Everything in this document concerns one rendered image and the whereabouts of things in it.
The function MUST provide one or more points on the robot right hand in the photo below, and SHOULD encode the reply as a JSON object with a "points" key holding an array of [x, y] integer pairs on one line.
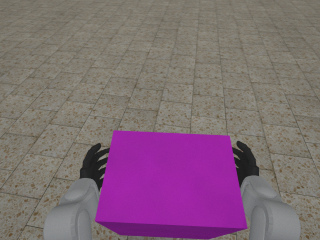
{"points": [[247, 163]]}

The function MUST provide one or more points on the carton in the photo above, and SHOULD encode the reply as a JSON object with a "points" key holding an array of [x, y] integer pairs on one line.
{"points": [[171, 185]]}

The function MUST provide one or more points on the right robot forearm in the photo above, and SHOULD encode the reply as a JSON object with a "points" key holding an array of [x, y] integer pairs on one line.
{"points": [[270, 218]]}

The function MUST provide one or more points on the robot left hand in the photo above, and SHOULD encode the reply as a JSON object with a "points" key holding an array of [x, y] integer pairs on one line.
{"points": [[91, 165]]}

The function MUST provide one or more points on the left robot forearm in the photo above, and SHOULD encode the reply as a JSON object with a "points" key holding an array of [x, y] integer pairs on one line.
{"points": [[71, 219]]}

